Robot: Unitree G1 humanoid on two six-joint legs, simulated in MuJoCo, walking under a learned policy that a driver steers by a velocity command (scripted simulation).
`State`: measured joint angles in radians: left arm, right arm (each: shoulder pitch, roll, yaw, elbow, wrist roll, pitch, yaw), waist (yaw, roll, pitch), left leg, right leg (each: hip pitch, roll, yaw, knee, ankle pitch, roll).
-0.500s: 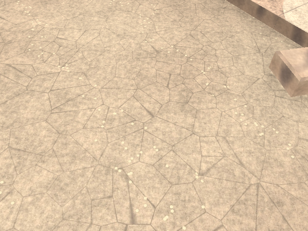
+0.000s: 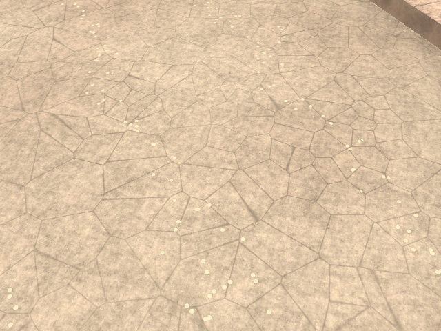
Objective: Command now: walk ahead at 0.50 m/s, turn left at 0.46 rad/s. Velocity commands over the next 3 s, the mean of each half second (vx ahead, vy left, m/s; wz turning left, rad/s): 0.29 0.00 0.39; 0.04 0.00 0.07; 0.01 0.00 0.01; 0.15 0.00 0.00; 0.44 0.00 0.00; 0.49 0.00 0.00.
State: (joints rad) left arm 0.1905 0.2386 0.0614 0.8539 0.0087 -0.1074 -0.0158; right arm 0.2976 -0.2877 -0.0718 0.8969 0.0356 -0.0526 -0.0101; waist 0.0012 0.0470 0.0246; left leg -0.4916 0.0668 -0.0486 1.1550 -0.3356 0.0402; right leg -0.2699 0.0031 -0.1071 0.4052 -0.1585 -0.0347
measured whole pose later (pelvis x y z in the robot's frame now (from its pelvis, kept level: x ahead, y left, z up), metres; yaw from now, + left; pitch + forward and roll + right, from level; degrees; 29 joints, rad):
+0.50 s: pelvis +0.19 +0.06 -0.01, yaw +12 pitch +2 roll -1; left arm 0.13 0.30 0.07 0.89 -0.01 -0.02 0.03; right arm 0.12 -0.25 -0.06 0.76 -0.02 -0.03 0.02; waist 0.00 -0.03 0.07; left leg -0.42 -0.05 0.04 0.49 -0.11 0.08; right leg -0.48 -0.07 0.01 1.14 -0.49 0.04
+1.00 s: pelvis +0.25 +0.05 +0.00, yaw +13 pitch +0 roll +0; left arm 0.20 0.22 0.04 1.03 0.01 -0.03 0.03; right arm 0.15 -0.22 -0.05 0.92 -0.01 0.00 -0.01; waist 0.01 0.00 0.02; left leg -0.28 -0.03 0.01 0.50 -0.21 0.04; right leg -0.20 -0.04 0.00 0.51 -0.30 0.03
